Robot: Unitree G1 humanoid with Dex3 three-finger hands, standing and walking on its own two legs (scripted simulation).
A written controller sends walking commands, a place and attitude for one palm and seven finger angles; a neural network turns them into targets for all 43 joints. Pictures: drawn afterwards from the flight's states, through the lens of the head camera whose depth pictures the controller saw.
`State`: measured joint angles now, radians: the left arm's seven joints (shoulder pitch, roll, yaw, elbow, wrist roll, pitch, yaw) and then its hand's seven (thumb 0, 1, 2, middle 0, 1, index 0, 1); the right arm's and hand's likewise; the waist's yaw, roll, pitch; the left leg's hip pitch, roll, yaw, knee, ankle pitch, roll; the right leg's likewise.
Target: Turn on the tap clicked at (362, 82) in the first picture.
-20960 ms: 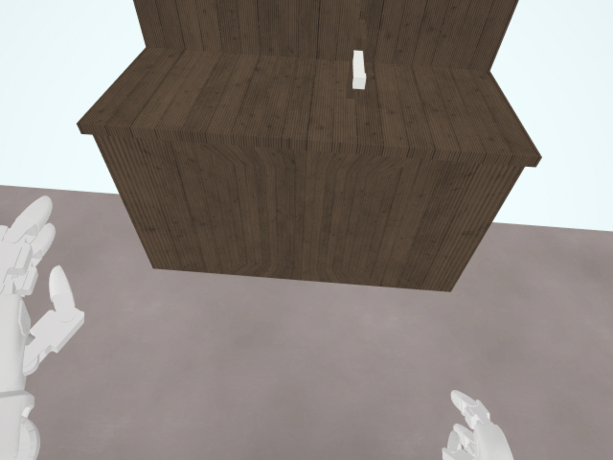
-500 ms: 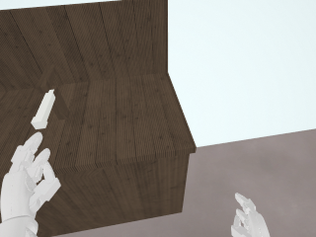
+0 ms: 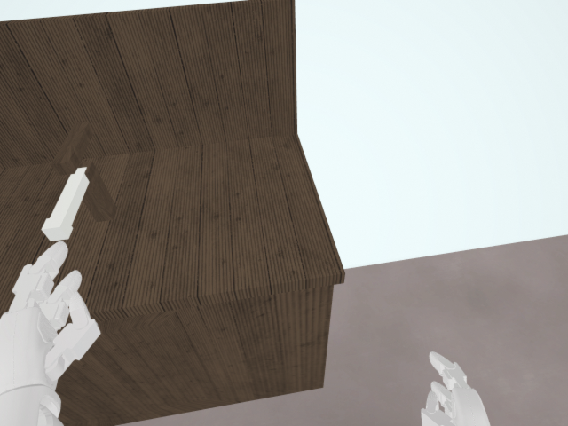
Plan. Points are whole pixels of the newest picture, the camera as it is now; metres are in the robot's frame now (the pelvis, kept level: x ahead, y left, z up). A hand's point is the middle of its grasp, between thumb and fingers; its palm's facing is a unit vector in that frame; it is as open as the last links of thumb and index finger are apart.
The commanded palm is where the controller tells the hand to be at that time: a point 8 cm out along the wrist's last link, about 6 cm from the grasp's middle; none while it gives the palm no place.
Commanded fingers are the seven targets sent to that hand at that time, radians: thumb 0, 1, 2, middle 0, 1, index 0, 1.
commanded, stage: reach beside the lever's end, fingers flat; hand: left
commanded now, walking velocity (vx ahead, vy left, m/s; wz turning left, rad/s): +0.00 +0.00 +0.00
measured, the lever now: (57, 228) +0.35 +0.41 +0.09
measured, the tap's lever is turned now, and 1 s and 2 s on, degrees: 0 0 0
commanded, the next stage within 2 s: none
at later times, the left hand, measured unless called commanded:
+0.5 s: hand (53, 299) +0.22 +0.32 +0.12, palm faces +0.52 -0.85 -0.13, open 7.4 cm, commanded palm +0.18 +0.36 +0.12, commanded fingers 0.00 0.90 0.90 -0.19 -0.27 -0.19 -0.27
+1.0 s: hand (40, 273) +0.26 +0.37 +0.10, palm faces +0.53 -0.84 -0.13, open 7.6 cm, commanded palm +0.22 +0.41 +0.11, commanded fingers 0.00 0.90 0.90 -0.17 -0.20 -0.17 -0.20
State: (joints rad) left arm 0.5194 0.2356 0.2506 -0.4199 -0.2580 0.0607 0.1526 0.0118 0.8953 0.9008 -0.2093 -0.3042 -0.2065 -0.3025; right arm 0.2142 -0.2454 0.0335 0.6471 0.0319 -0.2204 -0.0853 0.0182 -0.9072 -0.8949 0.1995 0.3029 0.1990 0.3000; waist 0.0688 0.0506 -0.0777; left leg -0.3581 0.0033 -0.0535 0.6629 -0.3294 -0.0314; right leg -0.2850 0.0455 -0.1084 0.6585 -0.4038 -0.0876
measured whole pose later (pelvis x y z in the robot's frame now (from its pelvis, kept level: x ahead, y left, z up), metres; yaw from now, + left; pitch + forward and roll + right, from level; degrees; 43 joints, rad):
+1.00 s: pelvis -0.01 +0.04 +0.00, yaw -1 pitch +4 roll -1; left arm 0.05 0.37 0.48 0.18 -0.24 -0.07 0.03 0.01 0.90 0.90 -0.18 -0.23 -0.18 -0.23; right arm 0.21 -0.25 0.03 0.72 0.03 -0.21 -0.09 0.02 -0.91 -0.89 0.20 0.30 0.20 0.30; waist 0.03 0.03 -0.03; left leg -0.42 -0.02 -0.02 0.66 -0.30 0.02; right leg -0.33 0.02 -0.08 0.62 -0.35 -0.03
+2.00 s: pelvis -0.01 +0.06 -0.01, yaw -3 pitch +11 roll -3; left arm -0.23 0.61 0.71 0.75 -0.20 -0.24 -0.20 0.01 0.90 0.90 -0.16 -0.15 -0.15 -0.15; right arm 0.34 -0.29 0.01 0.67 0.02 -0.07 -0.07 0.01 -0.91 -0.89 0.20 0.30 0.20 0.30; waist -0.04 0.02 -0.08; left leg -0.64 0.00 -0.01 0.81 -0.36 0.05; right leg -0.54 0.04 -0.07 0.71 -0.37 -0.01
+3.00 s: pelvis -0.02 +0.03 -0.01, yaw -2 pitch +9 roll -2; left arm -0.24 0.55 0.65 0.70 -0.21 -0.22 -0.13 0.02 0.90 0.90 -0.16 -0.15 -0.15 -0.15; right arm 0.30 -0.29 0.01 0.70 0.04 -0.07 -0.08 0.01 -0.91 -0.89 0.20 0.30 0.20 0.30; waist -0.03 0.03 -0.07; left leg -0.60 0.02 -0.04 0.78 -0.34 0.00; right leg -0.50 0.06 -0.09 0.71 -0.37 -0.06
